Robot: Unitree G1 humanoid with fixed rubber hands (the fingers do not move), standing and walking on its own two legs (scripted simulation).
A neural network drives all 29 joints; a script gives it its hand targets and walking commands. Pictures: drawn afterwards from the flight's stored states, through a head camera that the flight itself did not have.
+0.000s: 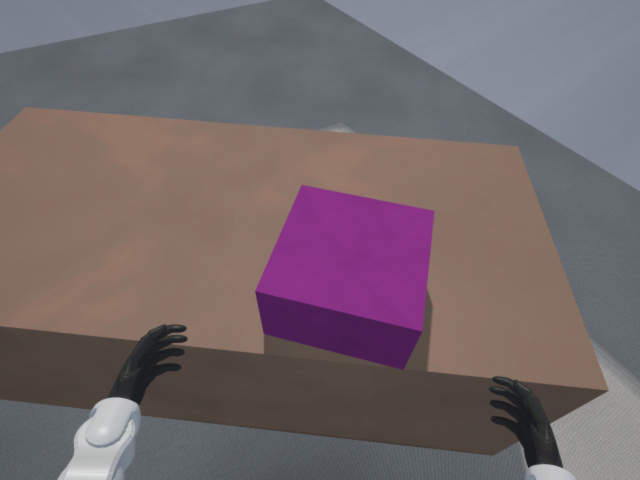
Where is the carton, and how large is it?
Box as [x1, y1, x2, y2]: [255, 185, 433, 369]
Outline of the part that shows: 301,185 255,290 263,332 273,336 403,369 422,330 433,211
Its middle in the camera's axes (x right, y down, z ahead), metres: +0.05 +0.06 +0.74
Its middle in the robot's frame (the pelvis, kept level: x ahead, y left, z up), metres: +0.49 -0.03 -0.13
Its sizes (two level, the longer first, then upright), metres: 0.268 0.264 0.152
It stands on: a pedestal, 0.56 m high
